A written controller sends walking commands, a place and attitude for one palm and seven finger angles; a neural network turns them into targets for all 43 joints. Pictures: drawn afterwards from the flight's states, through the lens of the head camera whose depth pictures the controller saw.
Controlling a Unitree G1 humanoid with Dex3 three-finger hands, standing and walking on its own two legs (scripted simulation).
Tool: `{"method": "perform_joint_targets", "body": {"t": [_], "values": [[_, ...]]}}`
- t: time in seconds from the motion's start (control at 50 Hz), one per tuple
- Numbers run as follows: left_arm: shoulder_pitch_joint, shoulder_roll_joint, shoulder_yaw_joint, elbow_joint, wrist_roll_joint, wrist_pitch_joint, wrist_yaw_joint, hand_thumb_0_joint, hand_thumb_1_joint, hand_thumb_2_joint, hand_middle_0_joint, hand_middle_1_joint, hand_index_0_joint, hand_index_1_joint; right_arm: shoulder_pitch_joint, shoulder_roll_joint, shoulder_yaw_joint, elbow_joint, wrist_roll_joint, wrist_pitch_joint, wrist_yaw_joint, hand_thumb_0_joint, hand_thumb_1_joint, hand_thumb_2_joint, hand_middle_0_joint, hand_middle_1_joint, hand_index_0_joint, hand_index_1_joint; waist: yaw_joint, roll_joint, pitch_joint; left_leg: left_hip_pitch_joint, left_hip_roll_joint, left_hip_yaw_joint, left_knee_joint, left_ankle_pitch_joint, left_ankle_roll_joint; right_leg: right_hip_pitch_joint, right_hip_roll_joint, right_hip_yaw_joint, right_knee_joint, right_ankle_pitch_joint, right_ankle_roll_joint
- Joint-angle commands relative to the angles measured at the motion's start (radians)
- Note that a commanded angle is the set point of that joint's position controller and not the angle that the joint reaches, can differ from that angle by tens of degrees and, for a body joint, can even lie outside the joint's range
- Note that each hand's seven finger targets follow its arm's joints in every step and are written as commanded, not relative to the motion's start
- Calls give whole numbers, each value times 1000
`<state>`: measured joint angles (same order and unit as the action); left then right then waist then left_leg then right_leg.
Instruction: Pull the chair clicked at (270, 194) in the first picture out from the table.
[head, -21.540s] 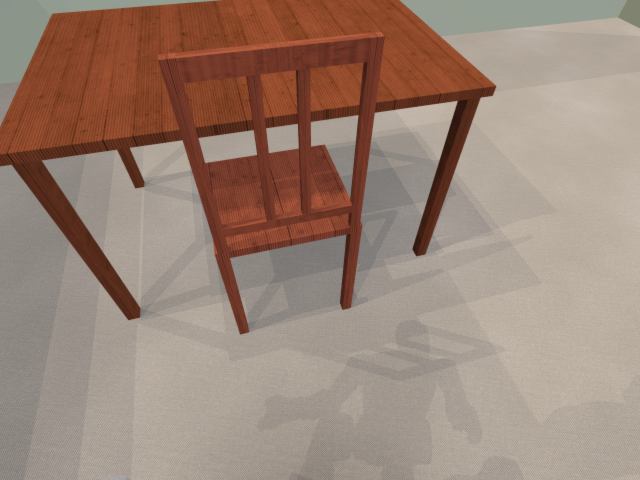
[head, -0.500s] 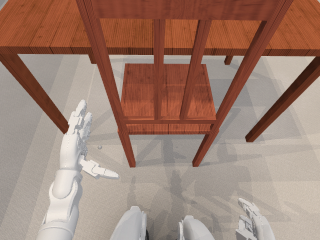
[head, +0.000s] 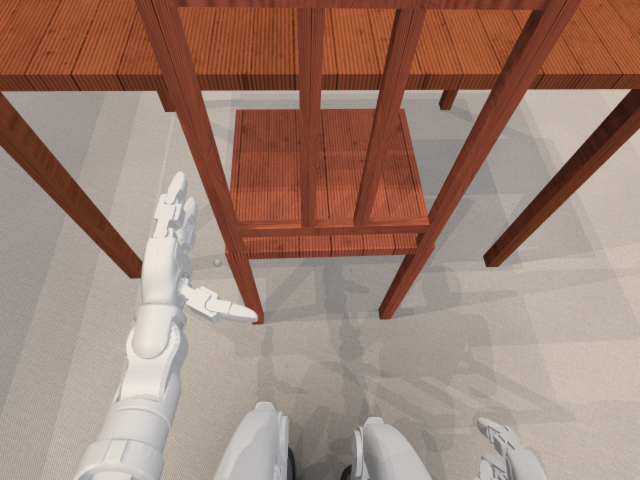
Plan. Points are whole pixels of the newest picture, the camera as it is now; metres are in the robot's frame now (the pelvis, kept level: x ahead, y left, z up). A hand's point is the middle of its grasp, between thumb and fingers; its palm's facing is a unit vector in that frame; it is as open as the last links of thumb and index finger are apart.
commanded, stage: aim the fingers beside a spindle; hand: left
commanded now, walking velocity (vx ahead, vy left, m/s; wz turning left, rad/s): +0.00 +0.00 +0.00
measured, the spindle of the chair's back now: (309, 148) +0.52 +0.03 +0.07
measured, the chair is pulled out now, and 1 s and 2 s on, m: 0.00 0.00 0.00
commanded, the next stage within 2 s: push the fingers through the gap in 0.52 s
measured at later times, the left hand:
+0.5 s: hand (221, 270) +0.36 +0.13 +0.02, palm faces +0.02 -1.00 -0.01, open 16.9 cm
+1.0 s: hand (225, 241) +0.40 +0.13 +0.02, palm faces +0.06 -1.00 -0.04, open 17.0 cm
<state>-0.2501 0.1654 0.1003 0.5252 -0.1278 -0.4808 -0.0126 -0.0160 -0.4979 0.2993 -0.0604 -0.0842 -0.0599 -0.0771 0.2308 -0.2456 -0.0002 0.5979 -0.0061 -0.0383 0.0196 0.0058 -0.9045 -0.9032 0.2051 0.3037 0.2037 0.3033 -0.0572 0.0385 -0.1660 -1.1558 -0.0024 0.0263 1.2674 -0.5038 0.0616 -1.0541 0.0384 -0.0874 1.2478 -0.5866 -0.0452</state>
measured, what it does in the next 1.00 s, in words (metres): stands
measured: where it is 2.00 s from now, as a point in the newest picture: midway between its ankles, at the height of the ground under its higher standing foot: outside the picture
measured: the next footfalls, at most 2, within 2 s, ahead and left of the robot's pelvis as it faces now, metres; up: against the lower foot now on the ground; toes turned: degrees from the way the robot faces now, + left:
none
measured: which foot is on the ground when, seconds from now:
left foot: down 0.00-1.00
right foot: down 0.00-1.00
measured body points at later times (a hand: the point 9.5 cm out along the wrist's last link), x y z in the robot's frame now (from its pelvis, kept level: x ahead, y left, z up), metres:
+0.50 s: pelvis +0.00 +0.00 +0.00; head +0.10 +0.01 +0.44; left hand +0.35 +0.18 +0.02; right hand +0.14 -0.25 -0.11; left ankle +0.05 +0.08 -0.62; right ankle +0.00 -0.10 -0.62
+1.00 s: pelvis +0.00 -0.01 +0.00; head +0.11 +0.00 +0.43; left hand +0.39 +0.18 +0.03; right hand +0.11 -0.26 -0.12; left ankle +0.05 +0.08 -0.62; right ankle +0.00 -0.10 -0.62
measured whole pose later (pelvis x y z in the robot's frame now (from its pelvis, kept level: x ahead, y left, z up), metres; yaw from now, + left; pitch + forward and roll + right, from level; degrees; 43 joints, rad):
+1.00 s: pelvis +0.00 -0.01 +0.00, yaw +0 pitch +23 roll -3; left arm -0.39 0.18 0.13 0.67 -0.10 -0.50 0.03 -0.02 -0.50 0.30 -0.06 -0.08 -0.05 -0.08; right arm 0.24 -0.25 0.00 0.62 -0.01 0.00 0.03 0.00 -0.91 -0.90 0.20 0.30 0.20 0.30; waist -0.07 0.04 -0.17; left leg -1.18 0.00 0.02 1.27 -0.50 0.05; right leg -1.08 0.04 -0.09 1.25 -0.58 -0.05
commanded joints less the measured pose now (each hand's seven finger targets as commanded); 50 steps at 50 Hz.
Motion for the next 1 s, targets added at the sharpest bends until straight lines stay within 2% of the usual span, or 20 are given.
{"method": "perform_joint_targets", "body": {"t": [0.0,0.04,0.06,0.18,0.26,0.28,0.34,0.46,0.5,0.56,0.58,0.62,0.66,0.68,0.72,0.76,0.84,0.9,0.92,0.98], "values": [[-182,104,34,-252,-5,-80,13,0,-500,300,-60,-80,-60,-80,39,-143,-58,-125,0,-29,2,0,-900,-900,200,300,200,300,9,20,-450,459,23,-111,-151,348,-45,130,-16,58,-170,340,10],[-159,116,52,-202,-6,-69,13,0,-500,300,-60,-80,-60,-80,40,-146,-56,-120,4,-21,0,0,-900,-900,200,300,200,300,-4,-42,-407,400,21,-105,-144,322,-36,139,-11,61,-174,340,14],[-156,97,32,-176,-3,-65,8,0,-500,300,-60,-80,-60,-80,35,-143,-53,-121,5,-15,2,0,-900,-900,200,300,200,300,-9,-45,-369,366,18,-96,-145,288,-34,137,-12,66,-183,323,16],[-190,120,46,-247,-12,-92,1,0,-500,300,-60,-80,-60,-80,26,-143,-54,-125,4,-15,-4,0,-900,-900,200,300,200,300,-2,0,-402,396,19,-101,-149,268,-37,135,-13,69,-184,292,13],[-200,101,18,-242,-11,-100,-9,0,-500,300,-60,-80,-60,-80,24,-145,-53,-117,5,-20,-6,0,-900,-900,200,300,200,300,-15,8,-376,407,21,-110,-150,258,-37,101,-10,63,-186,271,11],[-219,73,-18,-241,-7,-98,-12,0,-500,300,-60,-80,-60,-80,21,-145,-53,-116,7,-20,-5,0,-900,-900,200,300,200,300,-23,19,-364,417,23,-119,-155,242,-39,76,-12,57,-187,248,11],[-233,47,-46,-242,-2,-89,-8,0,-500,300,-60,-80,-60,-80,25,-148,-58,-118,6,-22,-5,0,-900,-900,200,300,200,300,-27,31,-375,454,25,-131,-159,253,-41,45,-12,47,-183,240,8],[-200,102,23,-204,17,-79,35,0,-500,300,-60,-80,-60,-80,17,-147,-53,-123,1,-3,0,0,-900,-900,200,300,200,300,1,3,-370,412,18,-123,-160,246,-42,76,-12,50,-178,242,7],[-243,93,14,-220,19,-90,43,0,-500,300,-60,-80,-60,-80,12,-141,-50,-125,0,-1,1,0,-900,-900,200,300,200,300,-9,-2,-376,405,17,-118,-152,243,-39,82,-13,57,-180,249,10],[-227,118,37,-218,24,-100,48,0,-500,300,-60,-80,-60,-80,15,-143,-49,-128,-2,3,2,0,-900,-900,200,300,200,300,1,12,-391,414,18,-120,-157,255,-44,93,-11,56,-173,256,7],[-233,81,-5,-236,26,-102,44,0,-500,300,-60,-80,-60,-80,13,-140,-50,-131,-2,3,4,0,-900,-900,200,300,200,300,-6,28,-401,433,20,-119,-154,271,-43,87,-11,57,-173,268,7],[-231,83,-3,-210,18,-92,39,0,-500,300,-60,-80,-60,-80,15,-144,-50,-125,0,5,4,0,-900,-900,200,300,200,300,-15,-1,-382,412,20,-116,-153,251,-41,92,-10,57,-183,260,10],[-306,74,-17,-169,19,-88,31,0,-500,300,-60,-80,-60,-80,19,-145,-48,-110,2,4,-1,0,-900,-900,200,300,200,300,-43,-33,-355,372,18,-114,-142,201,-32,76,-9,64,-194,227,17],[-334,109,13,-165,21,-92,32,0,-500,300,-60,-80,-60,-80,23,-150,-50,-104,4,4,-5,0,-900,-900,200,300,200,300,-36,-10,-351,370,18,-115,-143,188,-35,69,-10,66,-193,212,13],[-367,89,-1,-153,18,-91,29,0,-500,300,-60,-80,-60,-80,27,-148,-49,-100,1,1,-7,0,-900,-900,200,300,200,300,-41,-6,-371,380,16,-115,-143,189,-33,69,-9,66,-195,211,14],[-391,123,29,-136,19,-93,30,0,-500,300,-60,-80,-60,-80,35,-149,-48,-93,1,-1,-10,0,-900,-900,200,300,200,300,-34,17,-394,388,14,-112,-139,211,-35,78,-10,70,-190,227,12],[-421,113,28,-95,24,-93,33,0,-500,300,-60,-80,-60,-80,54,-148,-51,-84,-2,-1,-5,0,-900,-900,200,300,200,300,-39,32,-422,414,16,-113,-132,274,-37,73,-7,65,-177,281,10],[-393,136,64,-57,19,-83,34,0,-500,300,-60,-80,-60,-80,66,-148,-53,-82,-4,8,1,0,-900,-900,200,300,200,300,-29,-2,-438,392,14,-100,-130,298,-37,120,-6,73,-181,322,14],[-412,138,63,-60,20,-85,34,0,-500,300,-60,-80,-60,-80,67,-147,-54,-83,-4,11,2,0,-900,-900,200,300,200,300,-36,-17,-438,376,14,-95,-126,295,-33,128,-7,76,-183,332,17],[-461,177,91,-45,29,-98,32,0,-500,300,-60,-80,-60,-80,75,-146,-52,-73,-3,15,0,0,-900,-900,200,300,200,300,-39,-11,-420,336,12,-86,-121,270,-31,145,-7,89,-185,326,18]]}}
